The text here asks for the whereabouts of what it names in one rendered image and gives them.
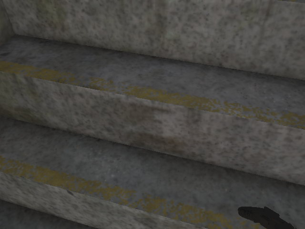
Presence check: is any right robot hand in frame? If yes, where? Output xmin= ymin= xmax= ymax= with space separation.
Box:
xmin=237 ymin=206 xmax=296 ymax=229

